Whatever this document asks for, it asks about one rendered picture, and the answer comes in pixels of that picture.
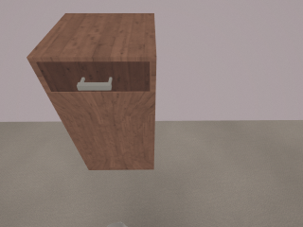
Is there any drawer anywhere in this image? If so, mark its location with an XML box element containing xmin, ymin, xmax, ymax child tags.
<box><xmin>36</xmin><ymin>61</ymin><xmax>151</xmax><ymax>92</ymax></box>

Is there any cabinet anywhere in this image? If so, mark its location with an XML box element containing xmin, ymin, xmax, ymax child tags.
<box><xmin>27</xmin><ymin>13</ymin><xmax>157</xmax><ymax>170</ymax></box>

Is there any handle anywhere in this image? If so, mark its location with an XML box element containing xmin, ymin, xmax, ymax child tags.
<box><xmin>77</xmin><ymin>77</ymin><xmax>113</xmax><ymax>91</ymax></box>

